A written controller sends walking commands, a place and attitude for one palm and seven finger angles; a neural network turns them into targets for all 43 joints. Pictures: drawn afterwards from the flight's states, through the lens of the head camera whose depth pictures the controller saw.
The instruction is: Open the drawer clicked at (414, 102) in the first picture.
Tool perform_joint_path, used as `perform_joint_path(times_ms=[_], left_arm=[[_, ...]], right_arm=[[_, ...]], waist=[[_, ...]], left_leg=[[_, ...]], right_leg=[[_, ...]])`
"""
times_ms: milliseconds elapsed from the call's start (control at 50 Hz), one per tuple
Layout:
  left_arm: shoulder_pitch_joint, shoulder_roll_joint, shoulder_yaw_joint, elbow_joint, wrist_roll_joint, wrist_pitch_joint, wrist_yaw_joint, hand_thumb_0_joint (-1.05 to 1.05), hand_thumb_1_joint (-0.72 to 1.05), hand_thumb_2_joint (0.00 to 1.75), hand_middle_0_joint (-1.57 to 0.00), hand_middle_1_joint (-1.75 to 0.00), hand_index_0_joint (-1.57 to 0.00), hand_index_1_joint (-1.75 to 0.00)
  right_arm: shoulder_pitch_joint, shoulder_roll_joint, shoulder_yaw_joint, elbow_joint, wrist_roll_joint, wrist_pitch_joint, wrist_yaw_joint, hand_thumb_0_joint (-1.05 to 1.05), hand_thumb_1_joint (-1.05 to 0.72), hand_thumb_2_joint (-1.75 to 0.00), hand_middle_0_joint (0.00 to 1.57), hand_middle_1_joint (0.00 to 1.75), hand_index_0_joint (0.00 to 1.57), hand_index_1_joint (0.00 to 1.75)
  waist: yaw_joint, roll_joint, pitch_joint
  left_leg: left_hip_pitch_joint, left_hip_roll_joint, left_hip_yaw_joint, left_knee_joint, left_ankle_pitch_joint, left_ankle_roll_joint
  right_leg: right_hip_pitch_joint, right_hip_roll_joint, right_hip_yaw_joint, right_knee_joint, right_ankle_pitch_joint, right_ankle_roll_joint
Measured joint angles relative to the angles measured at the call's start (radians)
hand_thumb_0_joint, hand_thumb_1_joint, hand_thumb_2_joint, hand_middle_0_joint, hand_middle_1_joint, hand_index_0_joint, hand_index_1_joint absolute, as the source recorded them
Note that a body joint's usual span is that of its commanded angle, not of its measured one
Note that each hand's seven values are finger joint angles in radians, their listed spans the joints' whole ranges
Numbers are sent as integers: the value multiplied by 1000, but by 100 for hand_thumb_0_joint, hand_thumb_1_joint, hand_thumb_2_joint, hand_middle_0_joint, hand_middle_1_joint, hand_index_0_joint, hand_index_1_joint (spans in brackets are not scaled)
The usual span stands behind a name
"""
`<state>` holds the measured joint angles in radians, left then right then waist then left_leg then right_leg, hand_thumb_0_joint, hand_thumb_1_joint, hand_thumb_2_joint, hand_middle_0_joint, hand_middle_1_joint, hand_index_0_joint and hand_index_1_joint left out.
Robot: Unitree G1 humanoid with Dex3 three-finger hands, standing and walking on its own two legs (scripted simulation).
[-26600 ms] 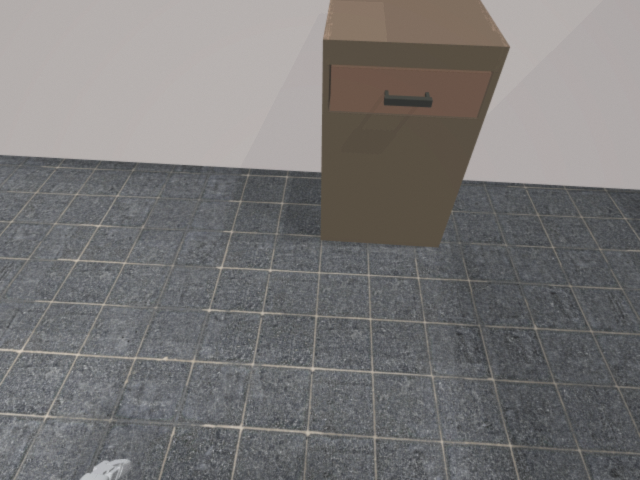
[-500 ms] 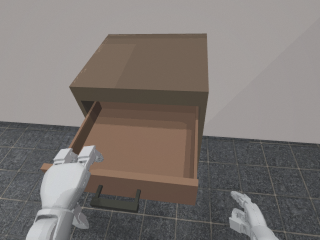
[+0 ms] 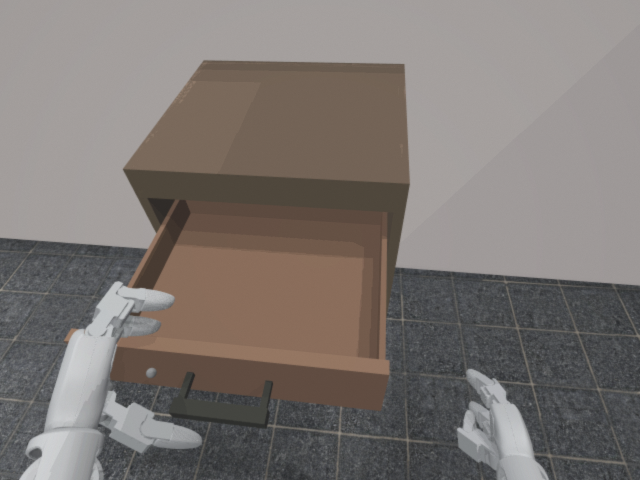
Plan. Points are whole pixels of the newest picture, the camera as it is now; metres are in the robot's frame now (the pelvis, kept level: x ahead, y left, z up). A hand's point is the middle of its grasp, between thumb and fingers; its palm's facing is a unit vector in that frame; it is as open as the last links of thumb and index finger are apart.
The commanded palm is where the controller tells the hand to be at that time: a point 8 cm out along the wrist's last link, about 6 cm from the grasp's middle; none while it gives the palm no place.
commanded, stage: draw the hand back to the body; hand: left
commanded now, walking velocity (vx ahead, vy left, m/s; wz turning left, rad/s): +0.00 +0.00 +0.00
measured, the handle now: (223, 398) +0.23 +0.18 -0.09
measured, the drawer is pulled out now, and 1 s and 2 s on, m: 0.30 0.30 0.30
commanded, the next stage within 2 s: step back with the hand held close in 0.86 s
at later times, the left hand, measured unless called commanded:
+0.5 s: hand (101, 336) +0.20 +0.23 +0.16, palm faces +0.39 -0.82 -0.43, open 10.0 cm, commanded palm +0.14 +0.28 +0.18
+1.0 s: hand (88, 338) +0.19 +0.24 +0.16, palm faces +0.42 -0.80 -0.42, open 7.4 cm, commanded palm +0.14 +0.28 +0.18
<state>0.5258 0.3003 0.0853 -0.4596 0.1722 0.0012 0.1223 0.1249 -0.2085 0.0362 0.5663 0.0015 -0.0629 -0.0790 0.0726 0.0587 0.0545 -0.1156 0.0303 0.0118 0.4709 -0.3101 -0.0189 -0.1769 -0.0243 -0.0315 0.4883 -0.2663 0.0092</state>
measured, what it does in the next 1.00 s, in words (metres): stands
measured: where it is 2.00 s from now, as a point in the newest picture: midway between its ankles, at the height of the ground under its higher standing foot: outside the picture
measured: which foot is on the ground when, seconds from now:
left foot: down 0.00-1.00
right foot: down 0.00-1.00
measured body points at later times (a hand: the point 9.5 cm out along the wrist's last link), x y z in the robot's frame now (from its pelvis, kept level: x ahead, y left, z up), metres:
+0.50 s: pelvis +0.02 +0.00 +0.00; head +0.02 -0.02 +0.45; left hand +0.17 +0.27 +0.18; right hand +0.22 -0.21 -0.08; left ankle -0.03 +0.13 -0.74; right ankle +0.00 -0.12 -0.74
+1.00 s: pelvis +0.02 +0.00 +0.00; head +0.02 -0.02 +0.45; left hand +0.17 +0.28 +0.18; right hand +0.22 -0.21 -0.08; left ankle -0.03 +0.13 -0.74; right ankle +0.00 -0.12 -0.74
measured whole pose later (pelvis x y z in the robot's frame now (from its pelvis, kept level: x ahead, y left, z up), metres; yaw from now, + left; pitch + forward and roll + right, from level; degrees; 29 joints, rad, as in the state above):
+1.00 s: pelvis +0.02 +0.00 +0.00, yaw +2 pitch -1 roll -1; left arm 0.55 0.32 0.30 -0.51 -0.04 -0.10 0.12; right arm 0.17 -0.20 0.02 0.62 0.01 -0.14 -0.09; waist 0.06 0.06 0.01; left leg -0.11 0.03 -0.02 0.45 -0.31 -0.02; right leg -0.15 -0.02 -0.06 0.44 -0.27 0.01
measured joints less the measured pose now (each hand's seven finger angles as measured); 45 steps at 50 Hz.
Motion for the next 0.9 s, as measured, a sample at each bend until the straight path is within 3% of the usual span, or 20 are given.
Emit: perform_joint_path(times_ms=[40,80,200,400,620,760,900], left_arm=[[19,-5,12,-31,-78,-24,3,0,-40,33,-31,-115,-31,-114],[27,-1,32,-56,-122,-46,8,0,-36,35,-30,-112,-31,-111],[4,3,109,-63,-172,-85,9,0,-19,43,-29,-100,-29,-100],[40,12,140,-62,-191,-95,-7,0,15,57,-26,-79,-27,-78],[13,28,217,-52,-205,-106,4,1,53,74,-23,-54,-24,-54],[21,9,197,-44,-206,-100,-2,1,75,83,-21,-39,-22,-39],[32,19,195,-50,-208,-95,-1,2,86,88,-21,-33,-22,-33]], right_arm=[[30,16,11,6,-8,-42,-16,1,-91,-90,20,30,20,30],[54,25,17,16,-12,-70,-23,1,-91,-90,20,30,20,30],[67,21,11,49,-12,-97,-13,1,-90,-90,20,30,20,30],[52,7,-13,61,-6,-98,-9,1,-90,-90,20,30,20,30],[33,8,-20,64,5,-95,-14,1,-91,-90,20,30,20,30],[29,10,-18,62,4,-93,-7,1,-91,-90,20,30,20,30],[37,13,-16,60,7,-89,-9,1,-91,-90,20,30,20,30]], waist=[[-6,-16,-9],[-9,-24,-19],[-13,-11,-21],[-14,-10,-22],[-8,-3,-37],[-8,-4,-40],[-8,-7,-41]], left_leg=[[19,3,-7,-11,-2,-4],[35,6,-14,-18,-5,-7],[52,9,-19,-31,-6,-8],[32,6,-17,-43,2,-7],[28,4,-24,-40,-1,-7],[20,3,-24,-39,0,-6],[16,3,-27,-31,-3,-7]], right_leg=[[23,2,-7,-12,-4,-2],[43,5,-15,-25,-6,-4],[69,8,-22,-52,-1,-3],[46,6,-20,-59,4,-2],[45,3,-27,-54,-3,-1],[37,2,-28,-53,-2,-1],[36,2,-30,-48,-4,-1]])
